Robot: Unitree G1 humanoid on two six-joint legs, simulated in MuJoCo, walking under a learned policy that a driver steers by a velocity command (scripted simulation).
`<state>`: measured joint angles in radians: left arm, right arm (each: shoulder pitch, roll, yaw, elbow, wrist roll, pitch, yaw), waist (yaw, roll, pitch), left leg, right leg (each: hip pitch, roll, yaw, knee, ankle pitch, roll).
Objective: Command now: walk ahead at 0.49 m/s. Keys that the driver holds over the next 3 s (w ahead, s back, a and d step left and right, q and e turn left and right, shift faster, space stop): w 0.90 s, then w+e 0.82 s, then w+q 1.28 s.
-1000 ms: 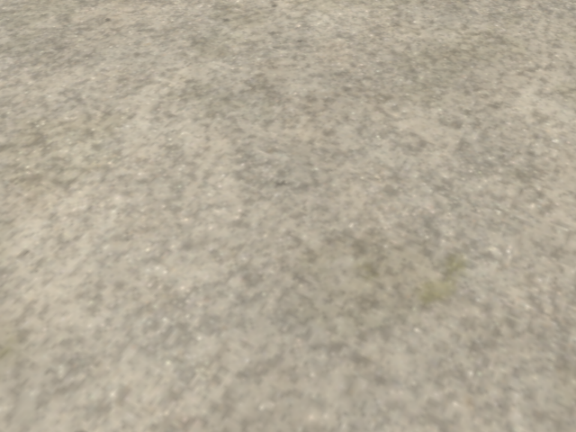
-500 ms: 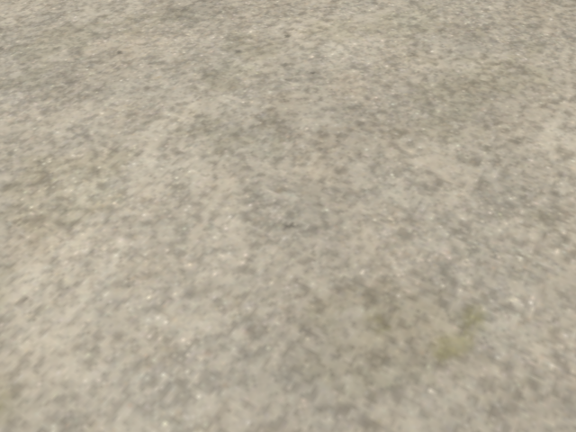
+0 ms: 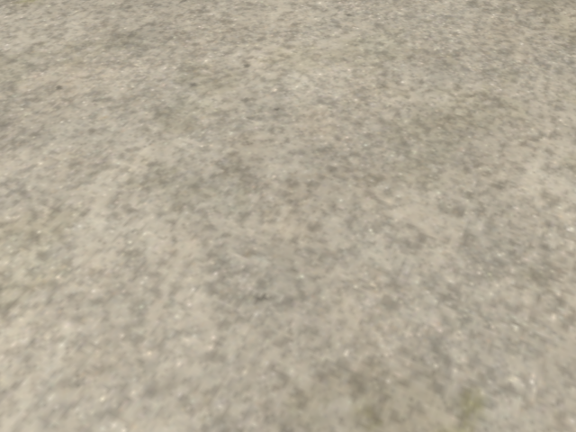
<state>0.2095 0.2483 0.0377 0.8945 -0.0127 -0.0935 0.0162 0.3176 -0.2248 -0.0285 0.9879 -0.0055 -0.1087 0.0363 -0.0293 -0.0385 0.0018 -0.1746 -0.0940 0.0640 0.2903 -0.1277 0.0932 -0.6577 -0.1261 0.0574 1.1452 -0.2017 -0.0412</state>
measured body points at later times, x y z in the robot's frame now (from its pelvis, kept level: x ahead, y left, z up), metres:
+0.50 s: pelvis +0.28 -0.08 +0.00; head +0.29 -0.10 +0.45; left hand +0.34 +0.18 -0.12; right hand +0.36 -0.35 -0.14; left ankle +0.27 +0.08 -0.66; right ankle +0.30 -0.16 -0.74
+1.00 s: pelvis +0.55 -0.01 -0.01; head +0.58 +0.00 +0.44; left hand +0.57 +0.25 -0.16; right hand +0.67 -0.27 -0.13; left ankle +0.61 +0.07 -0.74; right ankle +0.44 -0.16 -0.65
